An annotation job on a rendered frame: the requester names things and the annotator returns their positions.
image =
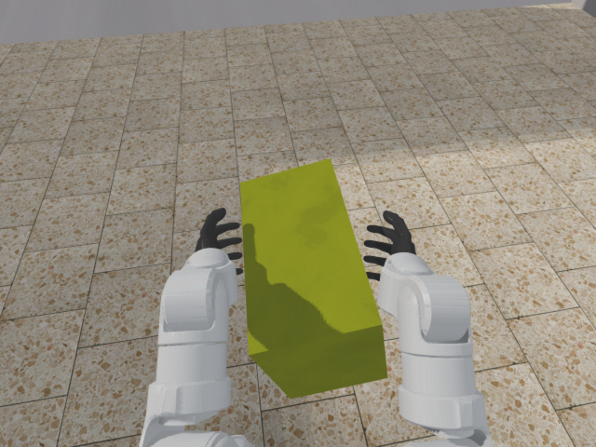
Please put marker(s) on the right robot forearm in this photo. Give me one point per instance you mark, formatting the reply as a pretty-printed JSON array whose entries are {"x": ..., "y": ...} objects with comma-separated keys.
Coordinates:
[{"x": 438, "y": 390}]

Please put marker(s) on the carton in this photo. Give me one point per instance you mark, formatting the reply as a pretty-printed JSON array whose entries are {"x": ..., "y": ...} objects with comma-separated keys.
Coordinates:
[{"x": 313, "y": 324}]

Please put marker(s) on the robot left hand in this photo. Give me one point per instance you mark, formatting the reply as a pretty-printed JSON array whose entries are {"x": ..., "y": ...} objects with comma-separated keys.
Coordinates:
[{"x": 210, "y": 231}]

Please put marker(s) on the left robot forearm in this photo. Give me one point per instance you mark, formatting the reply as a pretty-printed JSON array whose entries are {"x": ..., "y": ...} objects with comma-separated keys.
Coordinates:
[{"x": 191, "y": 383}]

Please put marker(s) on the robot right hand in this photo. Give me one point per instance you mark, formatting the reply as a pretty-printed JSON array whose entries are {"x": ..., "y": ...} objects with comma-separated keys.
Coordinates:
[{"x": 401, "y": 238}]

